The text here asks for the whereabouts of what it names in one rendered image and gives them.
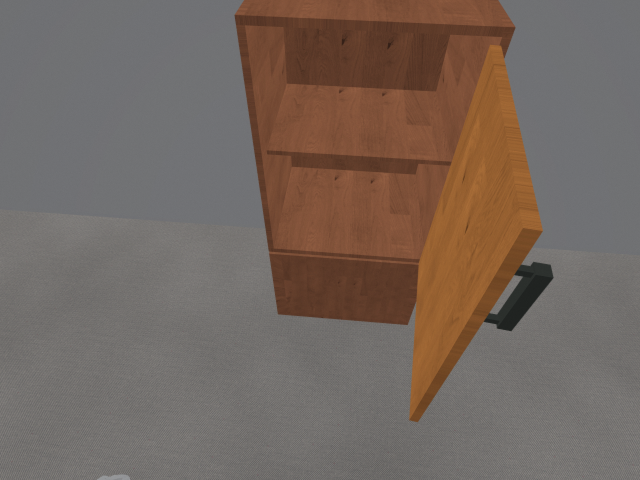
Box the cupboard door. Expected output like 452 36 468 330
409 45 543 422

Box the handle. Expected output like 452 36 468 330
484 262 554 331

